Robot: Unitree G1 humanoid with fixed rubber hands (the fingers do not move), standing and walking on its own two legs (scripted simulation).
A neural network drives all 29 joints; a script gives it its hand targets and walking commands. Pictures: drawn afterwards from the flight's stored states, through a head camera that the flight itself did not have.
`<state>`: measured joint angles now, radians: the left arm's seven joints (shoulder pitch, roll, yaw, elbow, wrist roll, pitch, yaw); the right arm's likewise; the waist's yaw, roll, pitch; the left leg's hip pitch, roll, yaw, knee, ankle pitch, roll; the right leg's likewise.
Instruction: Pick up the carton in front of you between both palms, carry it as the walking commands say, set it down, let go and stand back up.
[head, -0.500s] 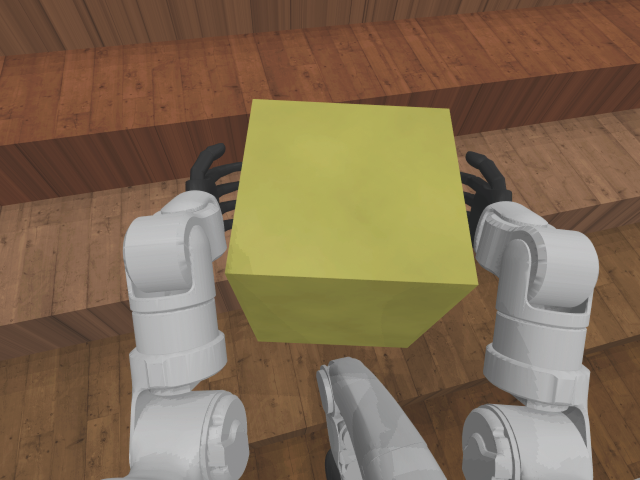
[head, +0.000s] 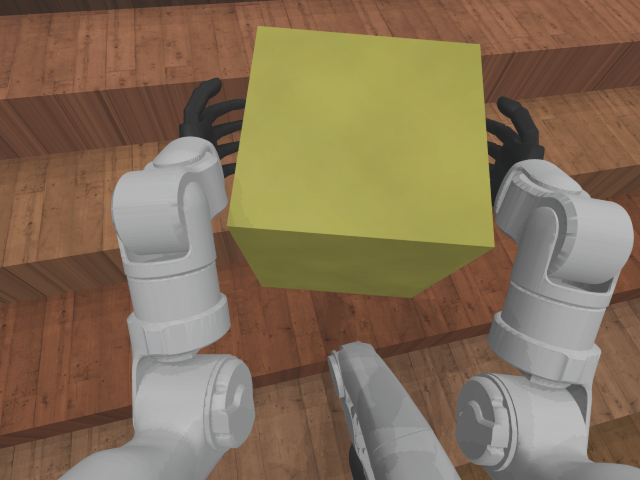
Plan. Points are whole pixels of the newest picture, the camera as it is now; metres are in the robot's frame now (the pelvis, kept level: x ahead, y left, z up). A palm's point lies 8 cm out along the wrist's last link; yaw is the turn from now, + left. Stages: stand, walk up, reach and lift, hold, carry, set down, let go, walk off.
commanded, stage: carry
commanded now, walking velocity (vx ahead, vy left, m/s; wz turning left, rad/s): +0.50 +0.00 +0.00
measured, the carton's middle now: (349, 188) +0.42 -0.07 +0.08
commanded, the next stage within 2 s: none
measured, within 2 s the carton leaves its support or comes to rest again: neither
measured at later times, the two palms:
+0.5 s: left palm out of the picture +0.85 +0.18 +0.40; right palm out of the picture +0.81 -0.12 +0.39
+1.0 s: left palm out of the picture +1.17 +0.28 +0.66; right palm out of the picture +1.24 -0.01 +0.66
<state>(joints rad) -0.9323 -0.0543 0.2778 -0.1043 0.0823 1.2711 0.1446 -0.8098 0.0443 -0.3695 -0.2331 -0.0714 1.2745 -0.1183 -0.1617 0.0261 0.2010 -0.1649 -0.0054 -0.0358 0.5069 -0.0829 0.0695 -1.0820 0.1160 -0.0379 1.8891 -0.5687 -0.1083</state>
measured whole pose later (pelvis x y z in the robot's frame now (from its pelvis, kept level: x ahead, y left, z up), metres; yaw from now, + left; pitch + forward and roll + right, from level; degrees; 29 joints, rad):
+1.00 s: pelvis +0.81 +0.05 +0.46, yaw -1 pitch +2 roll +0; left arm -1.04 0.05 0.23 0.18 -0.06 1.36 0.25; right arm -1.03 -0.03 -0.43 0.12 -0.17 1.38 -0.04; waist 0.27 -0.02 0.07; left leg -1.18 0.03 0.02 1.97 -0.50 0.14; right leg -0.17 0.01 -0.12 0.47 -0.33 -0.07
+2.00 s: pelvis +1.38 +0.06 +0.79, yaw +0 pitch +3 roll -1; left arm -0.96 -0.01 0.24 0.24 0.06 1.32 0.18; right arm -0.91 -0.05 -0.33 0.14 -0.13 1.40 -0.09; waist 0.12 0.04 -0.05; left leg -1.11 0.05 0.00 2.07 -0.51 0.13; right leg -0.26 -0.03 -0.14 0.49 -0.28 -0.05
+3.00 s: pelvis +1.95 +0.06 +1.10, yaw +1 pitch +3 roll -1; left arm -1.10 -0.07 0.32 0.30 0.08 1.38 0.39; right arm -1.02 -0.01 -0.40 0.23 -0.17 1.39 -0.18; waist 0.10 0.01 0.06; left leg -0.81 0.01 0.00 1.45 -0.38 0.10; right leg -0.47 0.01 -0.19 0.71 -0.29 -0.10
